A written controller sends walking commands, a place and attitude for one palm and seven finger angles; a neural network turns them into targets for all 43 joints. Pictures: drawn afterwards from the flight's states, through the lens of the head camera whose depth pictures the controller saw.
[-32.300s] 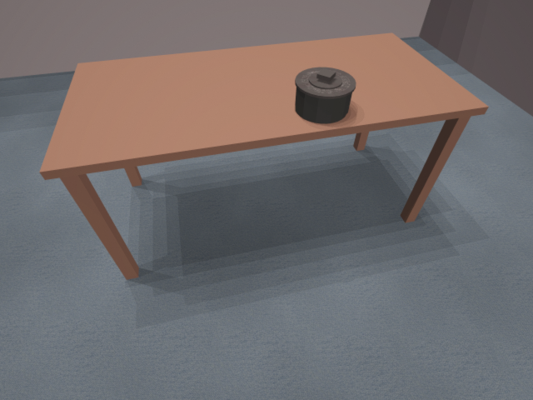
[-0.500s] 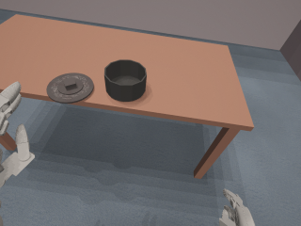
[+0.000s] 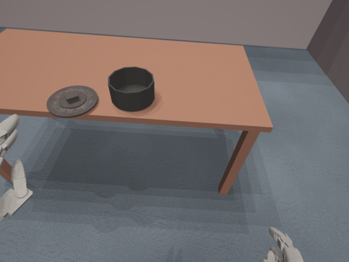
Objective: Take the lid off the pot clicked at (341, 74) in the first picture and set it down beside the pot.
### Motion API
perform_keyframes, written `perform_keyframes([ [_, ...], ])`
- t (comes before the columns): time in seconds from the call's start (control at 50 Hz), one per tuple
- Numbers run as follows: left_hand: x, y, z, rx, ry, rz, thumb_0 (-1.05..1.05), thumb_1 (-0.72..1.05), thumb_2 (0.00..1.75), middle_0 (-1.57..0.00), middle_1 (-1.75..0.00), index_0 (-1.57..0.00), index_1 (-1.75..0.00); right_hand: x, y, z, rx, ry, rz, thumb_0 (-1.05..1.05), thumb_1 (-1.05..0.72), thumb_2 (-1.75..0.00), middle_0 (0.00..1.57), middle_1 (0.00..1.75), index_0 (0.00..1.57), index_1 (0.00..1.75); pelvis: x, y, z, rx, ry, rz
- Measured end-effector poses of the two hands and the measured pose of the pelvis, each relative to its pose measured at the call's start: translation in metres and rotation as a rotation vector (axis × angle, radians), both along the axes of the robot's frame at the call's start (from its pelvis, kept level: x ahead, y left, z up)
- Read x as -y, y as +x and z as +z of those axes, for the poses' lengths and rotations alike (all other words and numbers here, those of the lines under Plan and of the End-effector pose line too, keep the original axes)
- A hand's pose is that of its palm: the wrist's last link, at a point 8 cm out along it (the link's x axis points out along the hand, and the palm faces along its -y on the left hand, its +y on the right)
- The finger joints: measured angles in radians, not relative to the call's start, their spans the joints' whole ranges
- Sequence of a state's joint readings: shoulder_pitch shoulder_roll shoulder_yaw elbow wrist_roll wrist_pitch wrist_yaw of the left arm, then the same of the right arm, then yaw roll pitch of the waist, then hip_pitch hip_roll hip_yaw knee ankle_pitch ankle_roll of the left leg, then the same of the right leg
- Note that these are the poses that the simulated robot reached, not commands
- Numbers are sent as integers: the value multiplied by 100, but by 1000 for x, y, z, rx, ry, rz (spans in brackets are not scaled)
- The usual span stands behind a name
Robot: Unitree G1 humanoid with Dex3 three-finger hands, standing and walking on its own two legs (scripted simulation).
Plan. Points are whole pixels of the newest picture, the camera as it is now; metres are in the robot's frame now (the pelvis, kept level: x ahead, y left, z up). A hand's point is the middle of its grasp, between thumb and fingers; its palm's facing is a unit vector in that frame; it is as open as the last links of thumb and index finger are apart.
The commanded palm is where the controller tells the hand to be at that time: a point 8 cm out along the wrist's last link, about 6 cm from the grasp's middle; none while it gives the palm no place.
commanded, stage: stop stepping back and stand still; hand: left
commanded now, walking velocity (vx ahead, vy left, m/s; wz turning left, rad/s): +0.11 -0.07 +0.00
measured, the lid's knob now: (71, 96) +0.71 +0.42 -0.07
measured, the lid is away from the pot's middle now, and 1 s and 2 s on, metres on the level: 0.24 0.24 0.24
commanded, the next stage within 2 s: let the arm hang, fingers relaxed in 0.92 s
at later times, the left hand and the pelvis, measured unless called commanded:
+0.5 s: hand (39, 182) +0.23 +0.25 +0.13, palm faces +0.29 -0.84 -0.46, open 7.4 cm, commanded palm none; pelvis +0.02 +0.01 +0.01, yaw +1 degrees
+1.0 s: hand out of the picture +0.01 +0.20 -0.17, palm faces +0.05 -0.97 -0.22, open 7.2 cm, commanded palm none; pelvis +0.04 +0.00 +0.01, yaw +2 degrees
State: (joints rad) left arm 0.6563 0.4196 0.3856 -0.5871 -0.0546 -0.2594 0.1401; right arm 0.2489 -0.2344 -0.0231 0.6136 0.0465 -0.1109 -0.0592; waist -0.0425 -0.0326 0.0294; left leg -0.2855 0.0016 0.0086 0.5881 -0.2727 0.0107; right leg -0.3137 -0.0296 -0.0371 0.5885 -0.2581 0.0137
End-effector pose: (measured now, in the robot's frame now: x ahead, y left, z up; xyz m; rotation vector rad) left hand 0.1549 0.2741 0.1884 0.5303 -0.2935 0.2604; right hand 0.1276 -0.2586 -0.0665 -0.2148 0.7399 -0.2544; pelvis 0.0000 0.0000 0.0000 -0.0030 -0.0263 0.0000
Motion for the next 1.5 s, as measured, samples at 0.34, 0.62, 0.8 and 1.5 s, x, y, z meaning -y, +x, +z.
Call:
perform_keyframes([
  [0.34,3,-1,-3,27,-61,24,1,88,90,-22,-30,-22,-31,-32,30,9,60,20,129,2,-91,-90,20,30,20,30,1,5,6,14,-21,-4],
  [0.62,-16,38,-213,-862,-285,172,0,90,90,-20,-30,-20,-30,-21,35,-33,-165,67,118,1,-91,-90,20,30,20,30,-11,26,0,-42,1,26],
  [0.8,49,-83,-332,-1457,-551,251,0,95,90,-21,-30,-21,-30,-5,-36,-39,-452,15,19,1,-91,-90,20,30,20,30,0,33,4,-11,-8,27],
  [1.5,66,-107,-329,-1596,-559,339,1,93,90,-20,-30,-21,-30,-47,-98,-68,-674,181,-70,1,-91,-90,20,30,20,30,8,53,10,-9,-10,15],
])
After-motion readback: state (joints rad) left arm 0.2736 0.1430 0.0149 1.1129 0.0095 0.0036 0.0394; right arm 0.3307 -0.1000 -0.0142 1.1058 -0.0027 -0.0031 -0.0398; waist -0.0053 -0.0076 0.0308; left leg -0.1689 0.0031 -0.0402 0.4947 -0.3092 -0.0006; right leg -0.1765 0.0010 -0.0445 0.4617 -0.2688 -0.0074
